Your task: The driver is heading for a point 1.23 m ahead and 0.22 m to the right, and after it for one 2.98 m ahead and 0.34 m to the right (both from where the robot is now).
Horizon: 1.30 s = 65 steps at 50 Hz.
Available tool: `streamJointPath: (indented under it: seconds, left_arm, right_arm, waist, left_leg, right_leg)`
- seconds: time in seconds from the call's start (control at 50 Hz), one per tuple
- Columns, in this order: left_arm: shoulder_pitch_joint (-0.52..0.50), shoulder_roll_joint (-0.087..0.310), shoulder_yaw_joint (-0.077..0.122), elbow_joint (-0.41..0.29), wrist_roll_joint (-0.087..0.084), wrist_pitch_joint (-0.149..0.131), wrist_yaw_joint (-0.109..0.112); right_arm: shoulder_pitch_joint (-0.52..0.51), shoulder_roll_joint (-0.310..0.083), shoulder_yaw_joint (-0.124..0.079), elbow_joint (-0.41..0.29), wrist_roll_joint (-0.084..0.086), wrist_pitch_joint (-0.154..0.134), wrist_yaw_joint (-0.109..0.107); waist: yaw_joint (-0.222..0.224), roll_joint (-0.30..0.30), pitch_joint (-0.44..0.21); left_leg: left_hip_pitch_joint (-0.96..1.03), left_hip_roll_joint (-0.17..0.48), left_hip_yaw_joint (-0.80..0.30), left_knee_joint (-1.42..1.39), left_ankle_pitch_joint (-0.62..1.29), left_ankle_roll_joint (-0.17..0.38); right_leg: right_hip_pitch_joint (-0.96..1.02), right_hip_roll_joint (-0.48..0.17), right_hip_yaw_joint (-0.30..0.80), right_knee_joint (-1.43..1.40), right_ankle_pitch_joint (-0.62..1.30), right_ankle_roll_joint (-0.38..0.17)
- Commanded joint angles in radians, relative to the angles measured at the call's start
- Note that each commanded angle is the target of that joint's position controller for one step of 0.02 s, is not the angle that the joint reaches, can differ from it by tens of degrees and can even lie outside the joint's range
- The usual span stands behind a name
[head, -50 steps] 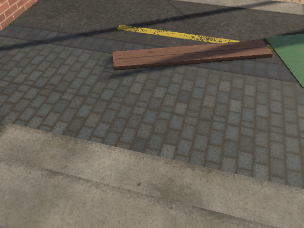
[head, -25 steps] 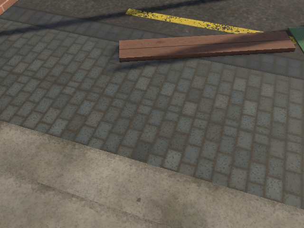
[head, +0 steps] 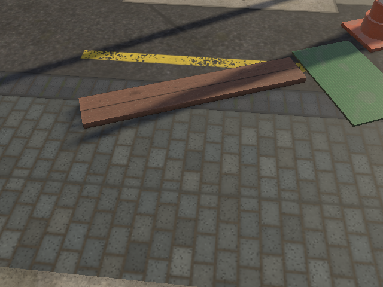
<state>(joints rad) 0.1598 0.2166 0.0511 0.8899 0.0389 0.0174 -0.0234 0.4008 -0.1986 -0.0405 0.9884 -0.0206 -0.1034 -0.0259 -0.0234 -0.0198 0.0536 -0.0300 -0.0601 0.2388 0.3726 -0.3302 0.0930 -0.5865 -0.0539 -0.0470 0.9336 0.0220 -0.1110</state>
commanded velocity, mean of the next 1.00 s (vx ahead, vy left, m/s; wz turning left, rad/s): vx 0.50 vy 0.00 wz -0.32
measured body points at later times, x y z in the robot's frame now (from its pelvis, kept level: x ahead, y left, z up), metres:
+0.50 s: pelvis +0.24 -0.02 -0.04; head +0.24 -0.03 +0.41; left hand +0.25 +0.26 -0.17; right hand +0.37 -0.31 -0.13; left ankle +0.43 +0.10 -0.74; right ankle +0.07 -0.08 -0.74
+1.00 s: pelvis +0.50 -0.05 -0.19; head +0.51 -0.06 +0.26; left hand +0.75 +0.11 -0.30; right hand +0.32 -0.25 -0.33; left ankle +0.42 +0.07 -0.90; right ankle +0.63 -0.26 -0.87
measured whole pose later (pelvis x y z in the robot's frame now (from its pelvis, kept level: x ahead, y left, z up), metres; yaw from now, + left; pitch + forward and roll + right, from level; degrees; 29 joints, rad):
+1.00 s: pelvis +0.50 -0.05 -0.19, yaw -17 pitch +0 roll +2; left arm 0.04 0.24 0.06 0.89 0.05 -0.02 -0.06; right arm 0.57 -0.21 -0.04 1.01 -0.04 -0.10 -0.01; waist -0.08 -0.04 0.02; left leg -0.11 -0.06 0.05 0.64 -0.53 0.06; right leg -0.72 -0.08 0.06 0.80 0.31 -0.05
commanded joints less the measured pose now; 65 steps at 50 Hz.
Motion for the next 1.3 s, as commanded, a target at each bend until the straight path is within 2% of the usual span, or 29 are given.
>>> streamJointPath:
  seconds: [0.02,0.12,0.14,0.16,0.18,0.22,0.26,0.38,0.46,0.52,0.6,0.62,0.64,0.66,0.7,0.72,0.78,0.82,0.86,0.94,1.08,1.14,1.18,1.2,1.22,1.24,1.26,1.28,1.3]
  left_arm:
    - [0.037,0.095,0.031,-0.043,0.019,0.008,0.004]
    - [0.228,0.099,0.048,-0.008,-0.018,0.014,0.009]
    - [0.360,0.164,0.077,0.024,-0.006,-0.001,0.017]
    - [0.248,0.220,0.066,-0.001,-0.034,-0.019,0.014]
    - [0.282,0.240,0.068,-0.019,-0.083,-0.033,0.012]
    - [0.212,0.191,0.055,-0.030,-0.047,-0.027,0.031]
    - [0.167,0.182,0.048,-0.047,-0.033,-0.033,0.045]
    - [0.322,0.174,0.036,0.006,-0.040,-0.098,0.061]
    - [0.282,0.138,0.016,-0.020,-0.025,-0.084,0.063]
    - [0.314,0.131,0.012,-0.021,-0.009,-0.076,0.068]
    - [0.330,0.156,0.014,0.007,0.009,-0.054,0.096]
    - [0.280,0.163,0.025,0.005,-0.012,-0.052,0.073]
    - [0.439,0.075,0.019,0.006,-0.066,-0.058,0.064]
    - [0.490,0.105,0.013,-0.011,-0.072,-0.064,0.072]
    - [0.338,0.136,0.013,-0.020,-0.013,-0.050,0.068]
    - [0.211,0.179,0.024,-0.033,0.029,-0.034,0.055]
    - [0.069,0.134,0.028,-0.053,-0.005,-0.019,0.022]
    - [0.115,0.065,0.011,-0.002,0.034,-0.009,-0.001]
    - [0.144,0.052,0.003,0.022,0.015,-0.011,-0.017]
    - [-0.241,0.100,0.027,-0.065,0.014,-0.055,-0.028]
    - [-0.349,0.060,0.003,-0.114,-0.020,-0.064,-0.048]
    - [-0.275,0.073,0.008,-0.069,-0.023,-0.066,-0.026]
    - [-0.031,0.111,0.027,0.022,-0.006,-0.068,-0.006]
    - [0.170,0.139,0.041,0.087,0.017,-0.068,0.000]
    - [0.300,0.184,0.056,0.130,0.021,-0.067,-0.011]
    - [0.378,0.254,0.059,0.138,0.013,-0.079,-0.021]
    - [0.393,0.212,0.056,0.117,-0.021,-0.079,-0.024]
    - [0.344,0.260,0.073,0.112,-0.012,-0.074,-0.004]
    - [0.247,0.153,0.048,0.078,-0.007,-0.070,0.017]
  right_arm:
    - [0.076,-0.140,-0.028,-0.044,-0.008,0.009,-0.009]
    - [-0.054,-0.216,-0.051,-0.092,0.015,0.050,-0.008]
    - [-0.128,-0.219,-0.062,-0.103,0.023,0.059,-0.008]
    - [-0.070,-0.073,-0.034,-0.143,0.001,0.053,-0.005]
    - [-0.157,-0.118,-0.035,-0.214,-0.013,0.042,0.003]
    - [-0.190,-0.201,-0.062,-0.206,0.012,0.034,0.009]
    - [-0.161,-0.157,-0.052,-0.184,-0.018,0.071,0.011]
    - [-0.414,-0.170,-0.053,-0.260,-0.009,0.089,0.045]
    - [-0.350,-0.072,-0.026,-0.240,-0.020,0.091,0.098]
    - [-0.386,-0.085,-0.020,-0.264,0.000,0.097,0.087]
    - [-0.023,-0.153,-0.055,-0.154,-0.015,0.063,0.030]
    - [0.204,-0.184,-0.073,-0.087,-0.030,0.063,0.029]
    - [0.273,-0.233,-0.063,-0.065,-0.036,0.051,0.050]
    - [0.250,-0.214,-0.052,-0.101,-0.009,0.040,0.079]
    - [0.124,-0.252,-0.074,-0.132,0.001,0.042,0.061]
    - [0.064,-0.175,-0.050,-0.137,0.015,0.044,0.046]
    - [0.011,-0.142,-0.019,-0.091,0.004,-0.008,0.042]
    - [0.038,-0.182,-0.029,-0.058,0.002,-0.004,0.032]
    - [0.045,-0.180,-0.032,-0.055,0.003,0.002,0.043]
    - [0.235,-0.131,-0.026,-0.009,-0.010,-0.007,0.016]
    - [0.164,-0.126,-0.022,-0.038,-0.024,0.002,0.020]
    - [0.214,-0.109,-0.011,0.002,-0.045,0.035,-0.004]
    - [0.213,-0.125,-0.011,0.020,-0.051,0.050,-0.012]
    - [0.211,-0.138,-0.017,0.027,-0.026,0.057,-0.010]
    - [0.225,-0.117,-0.035,0.052,0.004,0.056,-0.004]
    - [0.352,-0.093,-0.034,0.034,0.053,0.046,-0.020]
    - [0.269,-0.121,-0.023,0.009,0.055,0.036,-0.030]
    - [0.145,-0.111,-0.013,-0.046,0.041,0.040,-0.025]
    - [0.011,-0.132,-0.018,-0.058,-0.004,0.048,-0.014]
  waist:
    - [0.011,0.070,-0.021]
    - [0.116,0.127,-0.057]
    - [0.231,-0.028,-0.056]
    - [0.075,-0.250,-0.032]
    - [0.120,-0.147,-0.072]
    - [0.054,0.017,0.048]
    - [0.006,0.053,0.049]
    - [0.083,-0.027,0.062]
    - [0.076,-0.039,-0.033]
    - [0.118,-0.076,0.015]
    - [-0.016,0.025,-0.028]
    - [-0.138,0.116,-0.114]
    - [-0.045,0.259,-0.247]
    - [-0.001,0.199,-0.286]
    - [-0.020,0.220,-0.180]
    - [-0.009,0.084,-0.078]
    - [0.076,0.076,0.171]
    - [0.083,0.152,0.072]
    - [0.093,0.162,-0.007]
    - [-0.074,0.079,0.065]
    - [-0.122,0.066,0.115]
    - [-0.134,0.047,0.113]
    - [-0.035,0.008,0.014]
    - [0.069,-0.046,-0.080]
    - [0.116,-0.151,-0.165]
    - [0.045,-0.265,-0.313]
    - [0.121,-0.177,-0.397]
    - [0.127,-0.251,-0.367]
    - [0.104,-0.076,-0.251]
  left_leg:
    - [0.072,0.346,-0.100,0.086,0.881,0.044]
    - [-0.177,0.332,-0.044,0.489,1.046,0.037]
    - [-0.321,0.233,-0.021,0.898,0.733,-0.005]
    - [-0.646,0.049,-0.092,1.181,-0.195,-0.055]
    - [-0.781,0.038,-0.275,1.143,-0.176,-0.099]
    - [-0.774,0.128,-0.311,0.953,-0.145,-0.127]
    - [-0.620,0.147,-0.280,0.767,-0.104,-0.147]
    - [-0.719,0.127,-0.284,0.389,0.447,-0.108]
    - [-0.341,0.067,-0.228,0.276,0.805,-0.065]
    - [-0.310,0.068,-0.238,0.182,0.735,-0.073]
    - [-0.113,0.123,-0.228,-0.199,0.789,-0.062]
    - [0.234,0.138,-0.192,-0.068,0.858,-0.024]
    - [0.523,0.334,-0.387,0.330,1.302,0.012]
    - [0.568,0.436,-0.536,0.344,1.205,0.039]
    - [0.263,0.540,-0.733,0.092,0.367,0.245]
    - [0.048,0.479,-0.776,-0.041,0.046,0.247]
    - [-0.437,0.343,-0.585,-0.111,0.125,0.172]
    - [-0.431,0.289,-0.497,-0.092,0.352,0.175]
    - [-0.386,0.286,-0.435,-0.047,0.493,0.163]
    - [0.057,0.272,-0.552,0.065,0.084,0.167]
    - [-0.176,0.202,-0.408,0.177,-0.010,0.092]
    - [-0.012,0.193,-0.377,0.381,0.133,0.073]
    - [-0.002,0.167,-0.351,0.694,0.348,0.080]
    - [-0.131,0.121,-0.296,0.974,0.320,0.071]
    - [-0.420,0.002,-0.254,1.355,-0.395,0.041]
    - [-0.739,0.004,-0.339,1.604,-0.587,0.006]
    - [-0.895,0.051,-0.364,1.547,-0.437,0.013]
    - [-1.051,0.068,-0.294,1.542,-0.331,0.008]
    - [-0.988,0.120,-0.248,1.471,-0.194,-0.003]
  right_leg:
    - [-0.022,0.009,-0.013,0.094,-0.119,-0.032]
    - [0.429,0.131,-0.079,-0.243,-0.585,-0.091]
    - [0.579,0.054,0.071,-0.426,-0.359,-0.160]
    - [0.660,-0.170,0.491,-0.435,0.209,-0.245]
    - [0.669,-0.255,0.693,-0.535,0.339,-0.391]
    - [0.502,-0.263,0.595,-0.537,0.093,-0.328]
    - [0.351,-0.168,0.435,-0.522,0.111,-0.242]
    - [0.421,-0.036,0.382,-0.492,-0.190,-0.155]
    - [0.167,0.031,0.273,-0.360,-0.319,-0.094]
    - [0.198,0.023,0.282,-0.230,-0.336,-0.063]
    - [0.406,0.073,0.244,0.331,-0.108,-0.077]
    - [0.144,0.142,0.149,0.739,-0.282,-0.055]
    - [-0.159,0.241,0.163,1.177,-0.943,0.000]
    - [-0.345,0.148,0.223,1.049,-0.764,-0.019]
    - [-0.448,0.104,0.143,1.036,-0.577,0.021]
    - [-0.425,0.059,0.142,0.962,-0.560,0.022]
    - [-0.197,-0.010,0.226,0.280,-0.191,0.088]
    - [-0.025,-0.011,0.108,0.170,-0.089,0.100]
    - [0.052,-0.016,0.053,0.193,0.043,0.074]
    - [-0.440,-0.034,0.145,-0.053,0.218,0.053]
    - [0.009,-0.025,0.048,-0.418,0.429,0.062]
    - [0.087,-0.069,0.066,-0.605,0.428,0.060]
    - [0.322,-0.040,0.018,-0.686,0.411,0.047]
    - [0.609,-0.021,-0.033,-0.710,0.453,0.049]
    - [0.895,-0.118,0.070,-0.563,0.530,0.031]
    - [1.229,-0.308,0.201,-0.131,1.136,-0.010]
    - [1.266,-0.359,0.284,-0.186,0.936,-0.050]
    - [1.167,-0.425,0.454,-0.390,0.222,-0.182]
    - [0.903,-0.338,0.457,-0.559,-0.160,-0.158]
